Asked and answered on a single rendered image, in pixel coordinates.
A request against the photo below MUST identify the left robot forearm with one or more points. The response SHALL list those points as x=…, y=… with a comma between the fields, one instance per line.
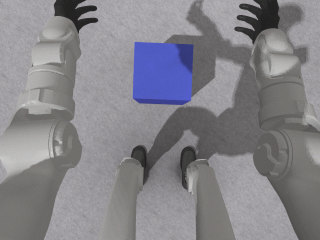
x=51, y=75

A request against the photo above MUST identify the robot right upper arm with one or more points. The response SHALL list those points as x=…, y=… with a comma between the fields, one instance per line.
x=290, y=159

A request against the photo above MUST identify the right robot foot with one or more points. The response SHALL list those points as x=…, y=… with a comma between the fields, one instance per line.
x=187, y=156

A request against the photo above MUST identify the robot right hand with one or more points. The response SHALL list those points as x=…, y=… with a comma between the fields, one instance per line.
x=267, y=16

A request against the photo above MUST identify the left robot shin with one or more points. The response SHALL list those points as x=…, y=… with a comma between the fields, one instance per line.
x=128, y=160

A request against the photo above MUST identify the robot left hand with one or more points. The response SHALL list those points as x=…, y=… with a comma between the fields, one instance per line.
x=67, y=9

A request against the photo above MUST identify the robot left upper arm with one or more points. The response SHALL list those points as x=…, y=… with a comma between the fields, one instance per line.
x=36, y=155

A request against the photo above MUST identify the carton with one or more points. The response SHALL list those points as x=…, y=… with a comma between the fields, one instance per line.
x=162, y=73

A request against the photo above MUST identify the right robot forearm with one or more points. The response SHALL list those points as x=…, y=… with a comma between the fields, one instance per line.
x=280, y=85

